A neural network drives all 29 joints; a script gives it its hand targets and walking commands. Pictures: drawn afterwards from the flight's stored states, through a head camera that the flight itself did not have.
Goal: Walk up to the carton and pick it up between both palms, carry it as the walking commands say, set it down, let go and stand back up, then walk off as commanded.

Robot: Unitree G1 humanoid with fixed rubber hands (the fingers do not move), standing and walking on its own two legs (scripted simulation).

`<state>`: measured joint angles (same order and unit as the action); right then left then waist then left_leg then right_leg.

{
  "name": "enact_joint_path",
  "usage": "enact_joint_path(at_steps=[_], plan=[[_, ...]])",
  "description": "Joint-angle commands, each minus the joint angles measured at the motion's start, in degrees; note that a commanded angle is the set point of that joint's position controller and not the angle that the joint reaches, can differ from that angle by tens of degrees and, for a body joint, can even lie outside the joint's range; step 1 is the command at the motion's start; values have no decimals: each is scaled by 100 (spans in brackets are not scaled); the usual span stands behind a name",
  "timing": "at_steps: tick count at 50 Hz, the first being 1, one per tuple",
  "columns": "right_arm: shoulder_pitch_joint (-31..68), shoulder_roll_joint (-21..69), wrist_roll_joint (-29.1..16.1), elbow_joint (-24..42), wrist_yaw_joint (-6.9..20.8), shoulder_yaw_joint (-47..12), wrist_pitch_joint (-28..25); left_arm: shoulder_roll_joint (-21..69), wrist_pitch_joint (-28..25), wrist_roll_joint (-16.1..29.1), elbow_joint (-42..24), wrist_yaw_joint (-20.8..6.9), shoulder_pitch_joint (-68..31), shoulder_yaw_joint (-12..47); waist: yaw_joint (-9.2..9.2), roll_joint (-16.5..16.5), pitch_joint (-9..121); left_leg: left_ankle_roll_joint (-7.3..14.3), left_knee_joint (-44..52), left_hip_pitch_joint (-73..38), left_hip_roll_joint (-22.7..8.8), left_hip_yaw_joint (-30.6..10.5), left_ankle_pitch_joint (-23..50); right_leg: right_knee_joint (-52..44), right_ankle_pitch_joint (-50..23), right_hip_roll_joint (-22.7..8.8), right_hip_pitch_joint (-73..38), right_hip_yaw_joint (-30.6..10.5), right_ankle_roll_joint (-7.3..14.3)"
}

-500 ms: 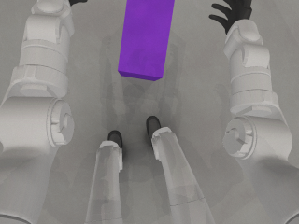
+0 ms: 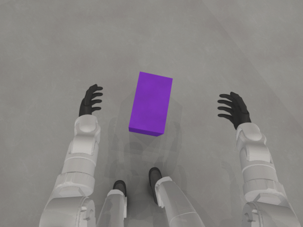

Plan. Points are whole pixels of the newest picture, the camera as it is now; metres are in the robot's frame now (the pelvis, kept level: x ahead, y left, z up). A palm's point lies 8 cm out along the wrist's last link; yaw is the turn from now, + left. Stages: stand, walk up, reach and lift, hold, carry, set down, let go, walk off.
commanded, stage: let go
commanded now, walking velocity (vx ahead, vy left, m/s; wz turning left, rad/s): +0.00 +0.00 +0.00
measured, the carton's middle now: (149, 106) +0.50 -0.10 -0.62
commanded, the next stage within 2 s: stand in 1.06 s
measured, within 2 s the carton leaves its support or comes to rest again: neither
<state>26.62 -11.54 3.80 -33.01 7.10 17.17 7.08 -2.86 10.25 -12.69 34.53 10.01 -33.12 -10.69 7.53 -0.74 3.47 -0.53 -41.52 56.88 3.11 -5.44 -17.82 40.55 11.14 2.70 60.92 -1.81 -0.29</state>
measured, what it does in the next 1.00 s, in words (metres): stands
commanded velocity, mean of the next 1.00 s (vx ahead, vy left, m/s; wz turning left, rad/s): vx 0.00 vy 0.00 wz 0.00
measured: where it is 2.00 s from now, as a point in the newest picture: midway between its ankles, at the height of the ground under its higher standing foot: (139, 199)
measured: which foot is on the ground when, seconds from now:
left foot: down 0.00-1.00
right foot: down 0.00-1.00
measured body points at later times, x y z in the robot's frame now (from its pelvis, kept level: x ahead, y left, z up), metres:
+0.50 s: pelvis -0.01 +0.03 +0.04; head +0.04 +0.05 +0.48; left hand +0.21 +0.24 -0.05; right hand +0.14 -0.22 -0.03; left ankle -0.02 +0.12 -0.70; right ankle +0.02 -0.11 -0.70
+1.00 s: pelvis -0.01 -0.04 +0.03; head +0.00 -0.02 +0.48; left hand +0.17 +0.18 -0.06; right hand +0.16 -0.29 -0.03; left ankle -0.02 +0.12 -0.70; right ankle +0.01 -0.10 -0.70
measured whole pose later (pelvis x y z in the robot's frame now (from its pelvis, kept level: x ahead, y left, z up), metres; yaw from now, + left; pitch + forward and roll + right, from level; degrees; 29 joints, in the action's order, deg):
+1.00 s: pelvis -0.01 -0.04 +0.03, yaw +0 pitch -8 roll +1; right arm -11.9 -12.0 1.8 -21.7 0.6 1.6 15.4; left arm -11.3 6.1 -0.7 27.2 -4.6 9.4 -3.8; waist -1.6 -4.5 -10.1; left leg -1.6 -29.0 3.0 -0.5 -4.7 -18.1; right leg 31.3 15.6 4.3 7.7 0.6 4.7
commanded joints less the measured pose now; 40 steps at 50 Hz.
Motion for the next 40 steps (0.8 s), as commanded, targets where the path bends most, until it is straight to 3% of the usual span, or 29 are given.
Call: enact_joint_path(at_steps=[1,2,3,4,5,6,7,8,9,11,12,15,16,17,18,20,21,22,24,27,28,29,30,31,32,34,35,39,40], plan=[[-520,-230,-301,768,243,-549,-368,-607,-488,207,-608,-206,218,-22,-332,199,4073,-269,443,-1000,149,444,1745,16,-3483,-200,-4864,-52,-163],[-1385,-264,-208,981,171,-674,-431,-566,-517,317,-614,-288,834,155,-104,-47,4198,-210,539,-1517,178,600,1479,-254,-3160,-175,-5138,-60,-174],[-1688,-254,-82,907,88,-637,-495,-658,-611,273,-427,-351,1304,137,-180,-139,3941,-207,650,-1680,208,631,1419,-307,-3232,-204,-5456,-38,-201],[-1856,-395,-70,943,68,-687,-540,-570,-667,473,-508,-384,1328,315,-117,-22,3872,-225,706,-1919,164,547,1658,-233,-3348,-195,-5301,-6,-167],[-1597,-582,-70,768,-22,-659,-599,-583,-649,607,-276,-444,1134,296,26,-274,3015,-206,812,-1582,139,547,1489,-425,-3264,-195,-5150,-84,-132],[-2490,-642,151,629,-108,-558,-606,-502,-689,543,-188,-438,1776,282,23,-162,3027,-228,972,-2194,80,447,2168,-429,-3779,-174,-5186,-60,-153],[-2163,-699,66,516,-150,-597,-615,-594,-690,725,-37,-485,1612,243,-15,-179,2507,-224,1033,-2062,82,456,2026,-477,-3661,-162,-5253,-116,-124],[-2477,-622,48,807,-115,-669,-647,-468,-786,781,-566,-518,1776,384,-131,-23,2576,-230,1119,-2642,77,414,2461,-473,-3582,-102,-5131,5,-162],[-3112,-747,213,1039,-178,-569,-694,-514,-854,797,-691,-556,2246,570,38,-82,2884,-225,1040,-3072,35,390,2786,-617,-3555,9,-5137,42,-135],[-3186,-629,-15,1649,-200,-779,-809,-555,-982,921,-1051,-648,2364,695,96,-272,2664,-115,1102,-3682,-32,252,2979,-848,-3341,41,-5014,51,-132],[-3375,-550,-227,1670,-181,-1009,-849,-829,-1053,802,-1242,-640,2614,509,-231,68,2566,-154,1090,-4076,-50,167,3329,-794,-3154,38,-4775,131,-181],[-3580,-672,-263,1761,-132,-1074,-891,-958,-1141,752,-1387,-680,3074,388,-495,110,1962,-161,1375,-4470,-158,95,3137,-1056,-2375,70,-4645,223,-195],[-3622,-665,-301,1567,-133,-1128,-834,-921,-1131,830,-1478,-716,3066,496,-459,312,1524,-223,1465,-4265,-252,123,2569,-1141,-1698,50,-4662,241,-158],[-3037,-712,-409,1707,-79,-1238,-808,-869,-1102,820,-1456,-749,2922,437,-668,437,937,-227,1627,-4044,-198,193,2007,-1190,-1149,5,-4587,326,-147],[-3539,-733,-357,1783,-125,-1236,-758,-857,-1029,775,-1288,-782,3554,401,-621,266,920,-149,1758,-4234,-195,192,1966,-1324,-1259,7,-4905,274,-104],[-3096,-754,-555,1768,-54,-1351,-635,-1043,-935,745,-1506,-853,3420,356,-926,779,244,-121,1931,-4371,-287,178,1378,-1396,-494,-47,-4607,302,-106],[-3388,-499,-589,1317,-73,-1564,-487,-928,-852,738,-1382,-904,3639,424,-912,1068,-68,-79,2241,-4021,-427,154,723,-1342,-294,-9,-5189,386,-117],[-3445,-745,-572,1392,-67,-1491,-456,-1117,-792,841,-1249,-942,3836,366,-841,717,-39,15,2269,-3922,-372,206,728,-1472,-355,9,-5415,338,-109],[-3235,-764,-538,1376,-72,-1372,-268,-1092,-639,720,-1189,-992,3803,343,-879,1207,-587,54,2911,-3206,-648,71,-322,-1239,-1,142,-5908,536,-215],[-3612,-859,-340,1476,-183,-1167,-169,-1078,-620,1071,-1213,-1170,4132,638,-555,425,-860,192,3058,-2915,-700,75,-825,-1265,-19,229,-6755,501,-211],[-3897,-979,-274,1752,-203,-1105,-159,-1052,-684,1049,-1448,-1208,4339,566,-528,467,-712,293,3162,-2943,-811,6,-653,-1168,-275,255,-7050,496,-233],[-3770,-893,-226,1868,-201,-1162,-112,-931,-644,1170,-1465,-1276,4140,737,-499,121,-921,302,3052,-2933,-674,123,-841,-1254,-71,241,-6979,482,-221],[-3801,-879,-216,1698,-218,-1117,-90,-1054,-673,1119,-1683,-1269,4043,638,-461,338,-877,351,3225,-3078,-772,54,-1036,-1209,-73,294,-7130,501,-238],[-3835,-917,-155,1665,-248,-1088,15,-1008,-621,1112,-1568,-1311,4222,699,-552,533,-1259,375,3413,-2569,-863,93,-1548,-1128,110,331,-7498,629,-239],[-3596,-940,-77,1690,-224,-1004,27,-1072,-614,1160,-1736,-1296,3859,620,-531,388,-1247,262,3282,-2623,-728,80,-1551,-1140,172,317,-7308,522,-206],[-3566,-857,-23,1916,-267,-1114,74,-1050,-620,1171,-1631,-1351,4012,669,-608,-264,-1197,387,3131,-2967,-723,123,-1394,-1208,332,277,-7040,552,-206],[-3466,-911,-64,1819,-267,-1118,169,-1026,-561,1184,-1360,-1397,4085,664,-623,-162,-1315,420,3206,-2840,-752,172,-1653,-1252,525,273,-7201,534,-186],[-3260,-743,-48,2280,-439,-1099,398,-1479,-618,1381,-1661,-1475,3923,561,-690,-737,-787,306,2293,-3967,-341,459,-959,-1528,787,-16,-6449,280,-83],[-3298,-634,-95,2315,-471,-1156,369,-1516,-624,1372,-1646,-1473,3907,509,-768,-949,-607,187,1904,-4444,-112,577,-561,-1783,970,-253,-6130,72,75]])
